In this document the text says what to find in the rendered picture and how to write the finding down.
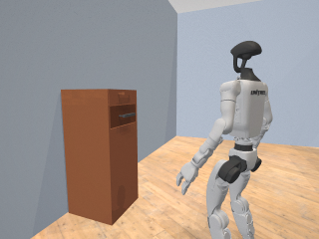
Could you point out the humanoid robot torso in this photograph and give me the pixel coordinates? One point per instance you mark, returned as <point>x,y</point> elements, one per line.
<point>247,122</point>

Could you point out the right robot forearm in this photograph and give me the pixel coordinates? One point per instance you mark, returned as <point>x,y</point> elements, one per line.
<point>256,140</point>

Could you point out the robot right upper arm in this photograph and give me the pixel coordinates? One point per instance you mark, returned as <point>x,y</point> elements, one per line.
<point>267,114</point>

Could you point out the robot left hand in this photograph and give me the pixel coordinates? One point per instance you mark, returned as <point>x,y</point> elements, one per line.
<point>189,172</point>

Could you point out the robot left shin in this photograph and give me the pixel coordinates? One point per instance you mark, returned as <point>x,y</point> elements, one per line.
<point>216,228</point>

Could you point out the handle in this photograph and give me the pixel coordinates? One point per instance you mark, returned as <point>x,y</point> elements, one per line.
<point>128,93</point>
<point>127,115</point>

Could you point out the drawer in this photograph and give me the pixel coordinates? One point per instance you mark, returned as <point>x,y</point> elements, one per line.
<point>119,110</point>

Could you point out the robot left upper arm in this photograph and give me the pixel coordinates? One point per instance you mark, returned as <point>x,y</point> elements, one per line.
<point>228,94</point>

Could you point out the cabinet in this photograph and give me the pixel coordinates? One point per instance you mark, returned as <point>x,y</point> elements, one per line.
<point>101,162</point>

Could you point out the left robot forearm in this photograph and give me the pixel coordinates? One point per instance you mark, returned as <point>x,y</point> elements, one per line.
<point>209,146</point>

